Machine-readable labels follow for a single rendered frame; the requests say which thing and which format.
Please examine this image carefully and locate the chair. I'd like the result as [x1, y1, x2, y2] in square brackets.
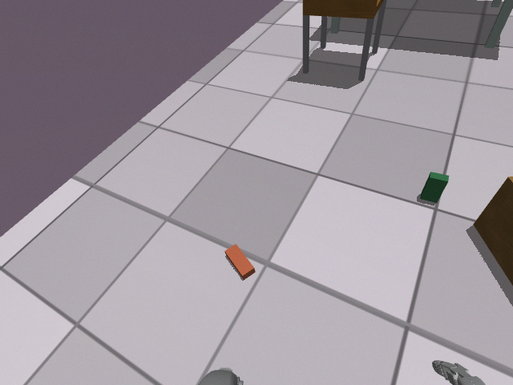
[303, 0, 387, 81]

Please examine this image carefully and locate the right robot hand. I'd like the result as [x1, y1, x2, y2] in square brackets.
[432, 360, 486, 385]

